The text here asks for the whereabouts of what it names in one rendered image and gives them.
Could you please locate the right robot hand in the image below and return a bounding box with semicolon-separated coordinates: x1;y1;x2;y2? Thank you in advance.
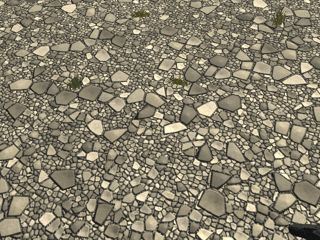
288;223;320;240

